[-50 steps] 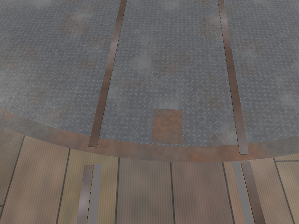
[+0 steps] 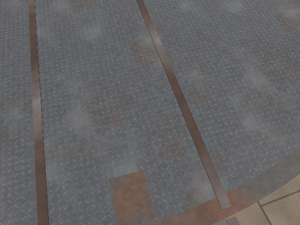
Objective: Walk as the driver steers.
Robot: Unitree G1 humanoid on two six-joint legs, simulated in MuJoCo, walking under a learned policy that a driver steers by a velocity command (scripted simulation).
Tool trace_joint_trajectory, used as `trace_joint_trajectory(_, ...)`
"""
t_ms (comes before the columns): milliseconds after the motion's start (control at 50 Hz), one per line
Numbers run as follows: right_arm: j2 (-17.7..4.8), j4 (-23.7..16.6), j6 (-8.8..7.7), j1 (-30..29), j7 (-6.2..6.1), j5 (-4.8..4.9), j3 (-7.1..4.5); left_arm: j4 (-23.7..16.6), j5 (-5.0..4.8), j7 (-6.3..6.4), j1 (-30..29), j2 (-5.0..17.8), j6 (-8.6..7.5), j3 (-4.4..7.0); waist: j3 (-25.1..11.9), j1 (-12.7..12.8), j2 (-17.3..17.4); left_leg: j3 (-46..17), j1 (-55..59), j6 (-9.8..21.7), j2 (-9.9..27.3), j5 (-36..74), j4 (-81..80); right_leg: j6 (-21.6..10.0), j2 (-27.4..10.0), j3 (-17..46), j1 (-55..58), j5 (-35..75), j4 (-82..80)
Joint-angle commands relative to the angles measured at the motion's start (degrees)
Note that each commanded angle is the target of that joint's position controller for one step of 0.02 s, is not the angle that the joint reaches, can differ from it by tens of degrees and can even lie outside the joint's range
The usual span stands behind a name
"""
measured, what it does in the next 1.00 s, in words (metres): steps on the spot, turning left: left foot, then right foot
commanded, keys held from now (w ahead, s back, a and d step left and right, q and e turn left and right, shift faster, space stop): q+shift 0.54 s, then shift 0.02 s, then e+shift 0.44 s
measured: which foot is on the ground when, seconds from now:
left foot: up 0.00-0.40, down 0.42-0.84, up 0.86-1.00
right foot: down 0.00-0.42, up 0.44-0.82, down 0.84-1.00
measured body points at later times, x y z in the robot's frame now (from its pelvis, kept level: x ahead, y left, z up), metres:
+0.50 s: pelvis +0.05 +0.05 +0.01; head +0.07 +0.09 +0.46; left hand +0.06 +0.36 -0.12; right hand +0.28 -0.16 -0.08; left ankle +0.02 +0.13 -0.72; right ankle +0.09 -0.06 -0.67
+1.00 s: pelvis +0.07 +0.05 +0.02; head +0.12 +0.04 +0.47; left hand +0.04 +0.34 -0.09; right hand +0.32 -0.14 -0.09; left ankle +0.01 +0.16 -0.66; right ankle +0.12 -0.03 -0.72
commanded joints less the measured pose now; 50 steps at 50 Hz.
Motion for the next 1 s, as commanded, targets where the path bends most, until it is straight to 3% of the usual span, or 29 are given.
trace_joint_trajectory(20, -6.58, 0.67, 2.30, 11.58, 0.21, -0.25, -2.52, -1.31, 0.30, 0.48, 4.70, 8.22, -1.69, 2.12, -14.14, -0.60, -1.34, 0.76, 7.53, 0.27, 0.55, 2.89, -1.60, -6.23, -20.83, 10.91, 5.21, 35.48, -15.07)
trace_joint_trajectory(60, -6.22, -0.06, 2.76, 9.34, 0.39, -0.08, -3.14, -1.47, 0.21, 0.64, 3.36, 7.41, -1.57, 2.05, -13.38, -0.65, -2.53, 1.37, 4.29, 0.24, 0.75, 5.27, -3.70, -5.76, -19.98, 7.44, 6.06, 27.52, -16.28)
trace_joint_trajectory(120, -6.02, -2.08, 3.79, 4.30, 1.13, -0.73, -3.72, -1.60, 0.13, 1.45, 3.05, 6.19, -0.63, 1.98, -10.54, 0.50, -5.33, 2.21, -1.41, -0.57, 1.90, 8.36, -9.03, -4.70, -19.66, 5.35, 8.15, 8.17, -19.10)
trace_joint_trajectory(160, -5.58, -3.40, 4.34, 1.73, 1.85, -1.01, -3.79, -1.57, 0.12, 1.91, 3.76, 6.51, -0.06, 2.23, -9.66, 1.42, -5.92, 3.05, -3.36, -1.14, 2.31, 8.52, -13.54, -4.48, -20.73, 4.86, 10.48, 1.98, -19.69)
trace_joint_trajectory(220, -4.82, -5.35, 4.75, -1.04, 2.87, -1.06, -3.75, -1.51, 0.32, 2.09, 4.96, 7.72, 0.65, 2.78, -9.70, 2.69, -5.85, 5.03, -2.57, -1.01, 2.29, 6.75, -19.79, -4.53, -22.75, 3.21, 13.01, -1.29, -18.69)
trace_joint_trajectory(300, -5.07, -7.94, 5.07, -3.38, 3.86, -0.44, -4.04, -1.75, 0.73, 1.40, 5.15, 9.19, 1.44, 3.48, -9.95, 3.76, -6.67, 8.61, 1.81, 0.24, 1.06, 2.70, -26.94, -3.36, -24.73, 0.27, 14.45, -0.76, -15.35)
trace_joint_trajectory(360, -5.33, -10.03, 4.94, -4.00, 4.14, 0.19, -4.35, -1.80, 0.14, 0.34, 5.41, 11.07, 1.69, 4.32, -10.90, 3.59, -7.08, 9.98, 5.41, 1.71, 0.01, 0.64, -33.74, -1.06, -26.55, -1.78, 16.42, 5.76, -9.76)
trace_joint_trajectory(380, -5.36, -10.15, 4.65, -2.53, 4.09, 0.21, -4.45, -1.76, -0.31, 0.03, 5.17, 11.81, 1.92, 4.71, -11.40, 2.14, -6.05, 10.11, 8.99, 2.49, -0.54, 4.60, -39.57, 1.21, -26.24, -3.62, 15.41, 6.20, -6.33)
trace_joint_trajectory(400, -6.75, -9.37, 4.12, 0.45, 3.73, -0.07, -4.87, -1.31, -0.49, -0.26, 6.21, 11.91, 2.22, 5.09, -11.83, 0.48, -2.71, 7.01, 14.20, 3.77, -0.58, 10.57, -46.89, 5.05, -24.45, -5.51, 12.23, 2.49, -0.86)
trace_joint_trajectory(420, -12.67, -8.49, 3.45, 4.09, 2.71, -0.81, -6.33, -2.06, -0.44, -0.80, 7.31, 9.98, 2.57, 4.84, -10.41, -0.46, 10.01, -8.28, 19.29, 6.58, 8.38, 18.32, -56.38, 9.66, -18.68, -9.38, 2.76, -9.87, 12.87)
trace_joint_trajectory(440, -21.14, -8.73, 3.34, 5.38, 1.98, -0.32, -8.52, -7.66, -0.50, -0.62, 1.28, 6.78, 2.98, 3.73, -6.21, -1.13, 20.60, -29.27, 20.65, 16.26, 19.28, 38.72, -56.14, 13.85, -7.08, -4.39, -14.59, -31.29, 22.77)
trace_joint_trajectory(460, -18.60, -8.75, 3.14, 7.35, 1.48, -0.23, -8.67, -7.51, 1.01, -0.11, -1.27, 8.38, 3.83, 3.68, -8.47, -3.04, 8.78, -23.83, 23.76, 18.93, 18.11, 41.12, -53.71, 14.17, -8.18, 4.41, -16.82, -30.14, 31.47)
trace_joint_trajectory(500, -15.17, -10.27, 3.44, -0.21, 0.67, -0.06, -7.39, -6.51, -0.25, 0.15, 0.97, 7.88, 3.40, 3.60, -8.17, 1.15, 5.49, -15.87, 20.90, 15.51, 10.98, 34.07, -53.52, 13.27, -8.68, 8.31, -16.05, -18.97, 31.68)
trace_joint_trajectory(540, -12.71, -12.27, 3.36, -5.14, 0.51, 0.56, -6.59, -6.03, 0.99, 0.31, 2.10, 9.36, 2.86, 3.98, -10.78, 2.41, 6.29, -13.19, 21.17, 13.90, 7.04, 39.54, -52.08, 12.67, -7.46, 8.41, -13.93, -13.45, 32.04)
trace_joint_trajectory(600, -11.12, -11.92, 2.51, -3.75, 1.06, 0.43, -5.68, -4.18, -0.08, 0.06, 5.77, 8.41, 3.53, 3.57, -14.65, 2.28, 4.03, -10.01, 24.07, 13.79, 7.18, 48.07, -50.64, 12.54, -6.63, 7.18, -10.44, -13.13, 28.57)
trace_joint_trajectory(700, -6.52, -9.67, 1.65, -3.89, 0.52, -1.16, -2.75, -2.72, -0.54, -0.34, 5.83, 5.52, 4.77, 1.86, -12.90, 0.58, 6.80, -5.97, 18.81, 11.68, 7.74, 39.25, -52.57, 10.05, -6.97, 6.26, 3.93, -12.44, 11.13)
trace_joint_trajectory(720, -7.89, -9.12, 1.58, -3.77, 0.41, -1.48, -2.89, -2.74, -0.78, -0.40, 5.58, 6.46, 4.93, 2.09, -11.68, 0.19, 7.49, -6.05, 17.70, 11.71, 8.41, 37.21, -52.40, 9.52, -6.00, 5.82, 5.63, -12.66, 9.60)
trace_joint_trajectory(760, -11.78, -8.40, 1.99, -3.99, 0.05, -1.18, -3.94, -3.40, -0.99, -0.66, 5.67, 8.96, 4.71, 2.92, -9.44, 0.57, 7.15, -6.92, 17.41, 11.96, 10.14, 36.52, -50.02, 8.29, -4.55, 5.13, 5.25, -14.57, 7.97)
trace_joint_trajectory(800, -12.57, -8.30, 2.39, -5.64, -0.49, -0.16, -4.29, -3.21, -0.86, -0.93, 7.87, 8.42, 3.80, 2.87, -8.70, 2.70, 4.81, -5.95, 16.91, 10.21, 10.04, 34.56, -46.16, 6.80, -4.23, 4.65, 7.85, -9.15, 0.17)
trace_joint_trajectory(820, -12.27, -8.13, 2.28, -5.36, -0.80, -0.04, -4.37, -3.45, -0.43, -0.93, 8.05, 9.09, 3.11, 2.95, -8.42, 3.13, 2.18, -4.53, 15.63, 7.74, 8.05, 28.54, -42.85, 5.68, -5.53, 8.71, 9.72, -2.26, -5.50)
trace_joint_trajectory(840, -10.60, -9.30, 2.27, -4.97, -0.96, -0.47, -4.20, -3.55, 0.42, -0.81, 9.95, 13.37, 2.31, 3.85, -9.32, 2.29, -7.19, 0.54, 10.91, 4.54, 1.69, 17.76, -31.47, 3.03, -14.14, 23.40, 12.64, 9.94, -10.49)
trace_joint_trajectory(860, -8.19, -11.90, 2.70, -7.42, -1.12, -0.42, -3.46, -3.01, -0.82, -0.98, 11.94, 19.62, 2.27, 6.02, -6.79, 2.99, -17.30, 4.94, -0.06, 1.09, -9.64, -5.19, -23.75, -6.44, -23.45, 40.14, 13.35, 26.39, -12.92)
trace_joint_trajectory(880, -7.93, -11.74, 2.79, -7.83, -1.25, -0.84, -3.06, -1.97, -0.77, -1.31, 15.98, 18.26, 2.09, 6.02, -8.36, 4.52, -14.80, -0.56, -3.88, 1.02, -8.52, -13.69, -14.31, -10.57, -25.47, 44.53, 16.08, 26.01, -15.09)
trace_joint_trajectory(900, -7.91, -10.88, 2.62, -7.79, -0.95, -0.52, -3.08, -1.96, -1.07, -1.05, 14.34, 16.12, 2.23, 5.95, -7.93, 3.60, -9.62, -2.36, -4.79, 0.95, -6.86, -9.47, -10.45, -9.94, -22.34, 39.05, 15.93, 20.03, -13.81)
trace_joint_trajectory(920, -8.00, -10.34, 2.29, -8.27, -0.65, -0.26, -3.21, -2.86, -1.05, -0.64, 10.39, 14.25, 2.74, 5.68, -7.31, 2.36, -6.52, -2.66, -4.84, 0.67, -5.35, -4.65, -10.99, -7.23, -18.28, 34.13, 14.37, 14.82, -13.41)
trace_joint_trajectory(960, -7.91, -10.52, 1.91, -9.13, -0.14, -0.66, -3.21, -4.10, -1.36, -0.14, 6.69, 12.17, 3.36, 5.50, -9.19, 1.88, -7.15, -1.76, -4.10, -0.64, -4.76, 0.71, -15.47, -3.80, -12.93, 29.52, 15.53, 13.99, -12.63)
trace_joint_trajectory(1000, -6.71, -10.62, 1.97, -9.52, 0.26, -0.47, -2.76, -4.05, -1.34, -0.36, 8.69, 12.52, 3.80, 6.08, -11.67, 3.17, -6.61, -0.79, -3.34, -1.88, -5.83, 1.50, -19.52, -3.45, -11.49, 29.47, 17.37, 13.72, -11.54)
Keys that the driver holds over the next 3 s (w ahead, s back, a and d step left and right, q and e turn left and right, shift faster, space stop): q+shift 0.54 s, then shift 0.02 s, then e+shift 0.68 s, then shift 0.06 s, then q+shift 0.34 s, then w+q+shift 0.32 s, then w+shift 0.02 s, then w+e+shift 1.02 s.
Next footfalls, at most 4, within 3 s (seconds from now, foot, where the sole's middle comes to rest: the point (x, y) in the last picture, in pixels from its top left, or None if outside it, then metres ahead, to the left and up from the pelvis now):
0.42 left None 0.05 0.15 -0.76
0.84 right None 0.16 -0.01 -0.76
1.22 left None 0.11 0.18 -0.76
1.56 right None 0.08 -0.03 -0.76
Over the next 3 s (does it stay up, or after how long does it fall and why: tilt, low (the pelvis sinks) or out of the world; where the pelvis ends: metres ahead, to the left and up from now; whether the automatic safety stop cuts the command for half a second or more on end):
stays up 0.86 0.55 -0.01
